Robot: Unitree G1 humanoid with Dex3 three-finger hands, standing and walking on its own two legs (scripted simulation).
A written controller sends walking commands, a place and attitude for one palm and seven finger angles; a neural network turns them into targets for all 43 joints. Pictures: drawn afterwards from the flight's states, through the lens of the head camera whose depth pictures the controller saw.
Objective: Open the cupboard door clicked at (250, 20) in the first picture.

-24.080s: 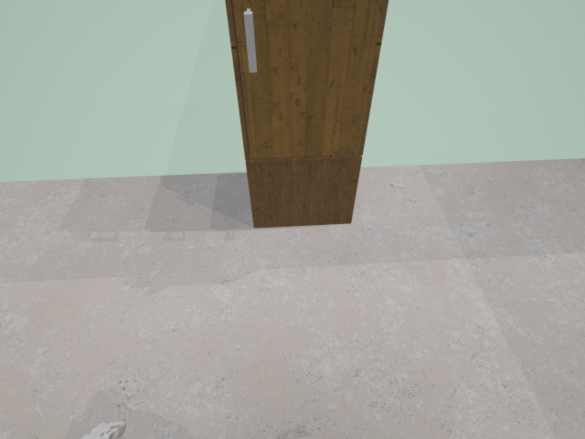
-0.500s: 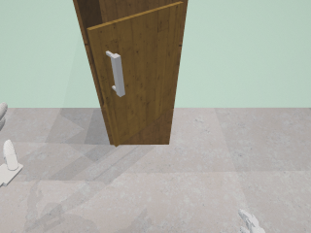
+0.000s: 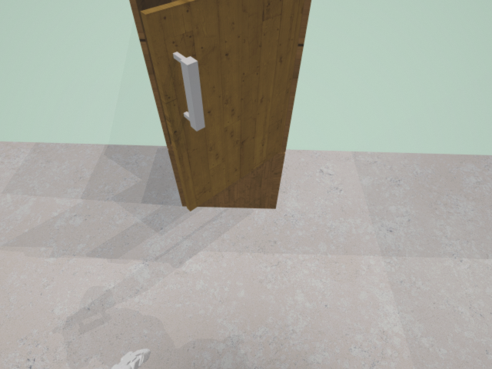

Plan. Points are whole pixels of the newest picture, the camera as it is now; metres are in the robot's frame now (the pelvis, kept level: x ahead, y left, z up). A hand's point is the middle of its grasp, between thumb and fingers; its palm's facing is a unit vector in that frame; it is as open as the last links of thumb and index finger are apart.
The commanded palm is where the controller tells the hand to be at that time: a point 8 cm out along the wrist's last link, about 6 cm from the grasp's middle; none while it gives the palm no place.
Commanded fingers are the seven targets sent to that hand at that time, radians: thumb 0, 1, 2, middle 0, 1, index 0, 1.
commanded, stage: let the arm hang, fingers relaxed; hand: left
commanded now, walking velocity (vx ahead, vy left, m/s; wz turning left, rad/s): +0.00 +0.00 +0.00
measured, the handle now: (188, 92) +0.62 +0.14 +0.11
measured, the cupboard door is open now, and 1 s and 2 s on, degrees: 43 43 43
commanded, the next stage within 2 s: look to check the result in 0.82 s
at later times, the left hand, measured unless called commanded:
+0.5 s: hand out of the picture +0.06 +0.25 -0.13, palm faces +0.01 -0.93 -0.36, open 7.4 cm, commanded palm none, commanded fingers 0.00 0.90 0.90 -0.20 -0.30 -0.20 -0.30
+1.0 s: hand out of the picture +0.08 +0.25 -0.13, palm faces +0.00 -0.94 -0.34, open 7.4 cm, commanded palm none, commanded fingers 0.00 0.90 0.90 -0.20 -0.30 -0.20 -0.30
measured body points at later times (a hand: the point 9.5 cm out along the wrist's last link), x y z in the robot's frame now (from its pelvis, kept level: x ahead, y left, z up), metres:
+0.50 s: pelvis -0.01 +0.00 +0.02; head +0.00 -0.02 +0.47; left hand +0.06 +0.30 -0.10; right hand +0.03 -0.26 -0.14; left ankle +0.00 +0.13 -0.72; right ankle +0.02 -0.12 -0.72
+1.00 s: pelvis +0.00 +0.00 +0.03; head +0.03 -0.01 +0.47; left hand +0.08 +0.30 -0.11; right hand +0.08 -0.29 -0.12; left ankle +0.00 +0.13 -0.72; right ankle +0.02 -0.12 -0.72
